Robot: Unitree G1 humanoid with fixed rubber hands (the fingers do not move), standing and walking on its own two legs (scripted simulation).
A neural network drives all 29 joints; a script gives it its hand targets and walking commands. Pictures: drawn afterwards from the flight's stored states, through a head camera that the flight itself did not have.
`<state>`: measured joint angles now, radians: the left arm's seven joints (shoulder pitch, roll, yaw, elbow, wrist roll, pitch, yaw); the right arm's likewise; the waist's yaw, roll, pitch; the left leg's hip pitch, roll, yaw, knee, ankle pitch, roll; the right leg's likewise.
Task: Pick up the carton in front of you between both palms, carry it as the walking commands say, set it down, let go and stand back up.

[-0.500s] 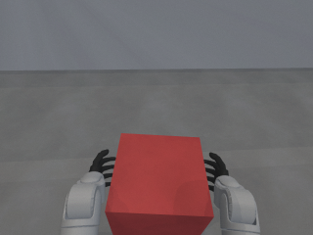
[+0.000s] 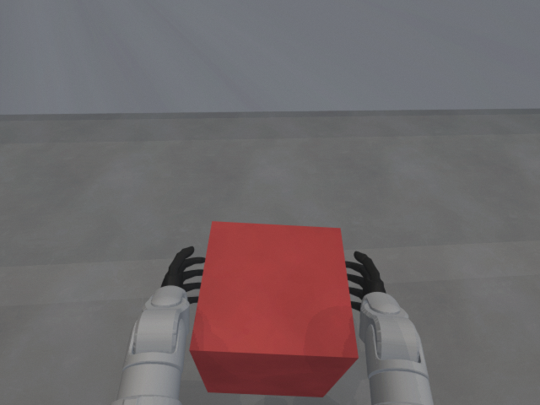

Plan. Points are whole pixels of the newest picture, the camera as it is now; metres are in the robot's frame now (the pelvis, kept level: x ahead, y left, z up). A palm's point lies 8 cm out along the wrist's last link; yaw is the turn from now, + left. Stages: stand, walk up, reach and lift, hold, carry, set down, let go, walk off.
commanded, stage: carry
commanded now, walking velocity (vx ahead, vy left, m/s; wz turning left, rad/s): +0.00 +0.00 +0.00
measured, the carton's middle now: (270, 314) +0.32 +0.00 -0.05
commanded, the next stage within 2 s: hold in 0.82 s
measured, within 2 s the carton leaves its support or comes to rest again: neither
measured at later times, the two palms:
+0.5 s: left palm (163, 305) +0.28 +0.16 +0.04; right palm (367, 311) +0.28 -0.14 +0.04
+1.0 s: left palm (139, 324) +0.25 +0.19 +0.04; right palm (348, 309) +0.28 -0.11 +0.04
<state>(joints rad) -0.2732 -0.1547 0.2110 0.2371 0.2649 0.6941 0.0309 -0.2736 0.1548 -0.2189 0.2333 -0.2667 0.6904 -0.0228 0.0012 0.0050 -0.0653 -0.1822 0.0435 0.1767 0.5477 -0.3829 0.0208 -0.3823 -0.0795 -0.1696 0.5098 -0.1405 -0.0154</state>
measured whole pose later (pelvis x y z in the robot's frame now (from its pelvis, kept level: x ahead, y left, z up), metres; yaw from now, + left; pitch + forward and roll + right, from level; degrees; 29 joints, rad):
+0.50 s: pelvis -0.01 +0.01 +0.00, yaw +0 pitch +1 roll +0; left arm -0.24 -0.15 0.18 0.18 0.25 0.74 0.04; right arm -0.24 0.15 -0.19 0.18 -0.25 0.74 -0.03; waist 0.00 0.01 -0.07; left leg -0.21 0.03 0.18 0.58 -0.38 0.04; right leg -0.40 -0.09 -0.16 0.51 -0.12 0.00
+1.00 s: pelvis -0.02 +0.01 +0.01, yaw +8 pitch -5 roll +0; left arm -0.24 -0.15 0.18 0.25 0.26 0.67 0.02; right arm -0.21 0.14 -0.19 0.17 -0.25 0.71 -0.03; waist -0.01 0.02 0.05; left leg -0.06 -0.03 0.04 0.44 -0.30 0.04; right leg -0.20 -0.03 0.07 0.39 -0.11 0.03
